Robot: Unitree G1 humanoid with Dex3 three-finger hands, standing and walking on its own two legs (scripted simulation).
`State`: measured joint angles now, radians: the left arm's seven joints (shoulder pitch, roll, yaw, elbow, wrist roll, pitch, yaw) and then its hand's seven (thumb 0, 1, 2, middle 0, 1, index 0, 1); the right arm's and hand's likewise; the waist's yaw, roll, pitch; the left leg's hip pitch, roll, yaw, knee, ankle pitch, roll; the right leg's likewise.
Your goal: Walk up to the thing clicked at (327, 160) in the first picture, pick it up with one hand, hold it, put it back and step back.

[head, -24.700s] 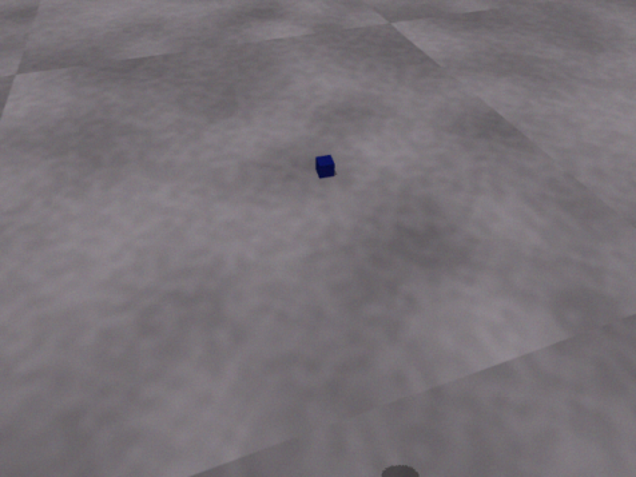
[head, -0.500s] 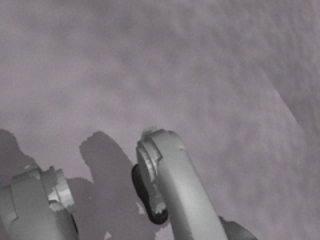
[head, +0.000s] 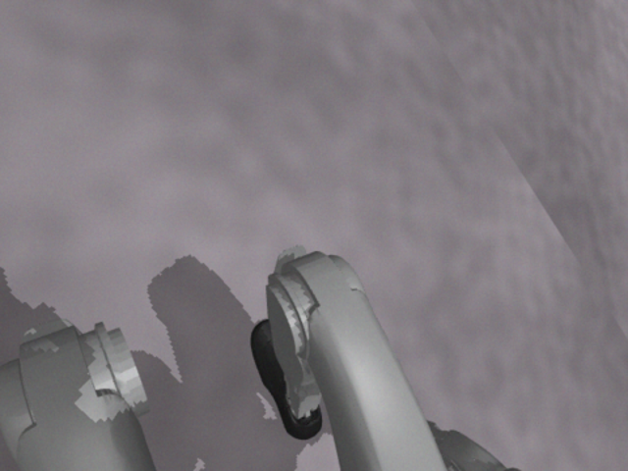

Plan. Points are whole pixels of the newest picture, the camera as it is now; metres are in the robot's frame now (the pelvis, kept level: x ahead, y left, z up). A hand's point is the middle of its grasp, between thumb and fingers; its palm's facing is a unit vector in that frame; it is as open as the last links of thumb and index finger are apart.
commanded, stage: close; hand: left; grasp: from above
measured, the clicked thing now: out of the picture +0.42 +0.35 -0.27
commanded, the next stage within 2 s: settle in 1.20 s
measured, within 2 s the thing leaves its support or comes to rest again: leaves its support in 1.68 s
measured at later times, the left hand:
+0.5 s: hand out of the picture +0.41 +0.35 -0.24, palm faces -0.38 -0.28 -0.88, open 12.0 cm
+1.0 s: hand out of the picture +0.41 +0.35 -0.24, palm faces -0.36 -0.27 -0.89, open 11.4 cm
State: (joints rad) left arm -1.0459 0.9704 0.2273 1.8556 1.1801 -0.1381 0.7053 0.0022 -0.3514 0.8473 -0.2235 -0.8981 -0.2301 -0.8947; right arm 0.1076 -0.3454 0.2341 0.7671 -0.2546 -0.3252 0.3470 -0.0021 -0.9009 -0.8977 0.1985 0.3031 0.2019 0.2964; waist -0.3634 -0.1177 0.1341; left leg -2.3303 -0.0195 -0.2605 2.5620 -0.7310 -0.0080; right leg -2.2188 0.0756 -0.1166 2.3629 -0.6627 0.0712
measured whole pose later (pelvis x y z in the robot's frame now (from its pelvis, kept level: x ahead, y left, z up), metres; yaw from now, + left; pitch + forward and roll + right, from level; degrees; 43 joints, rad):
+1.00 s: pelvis -0.01 +0.00 +0.01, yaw +0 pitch +27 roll -15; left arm -1.06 1.01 0.19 1.87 1.15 -0.14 0.70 0.00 -0.18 0.67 -0.47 -0.69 -0.54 -0.69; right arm 0.12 -0.36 0.27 0.73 -0.25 -0.32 0.32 0.00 -0.90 -0.90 0.20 0.30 0.20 0.30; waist -0.38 -0.13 0.16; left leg -2.32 -0.01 -0.27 2.54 -0.72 -0.01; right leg -2.20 0.07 -0.13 2.33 -0.64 0.08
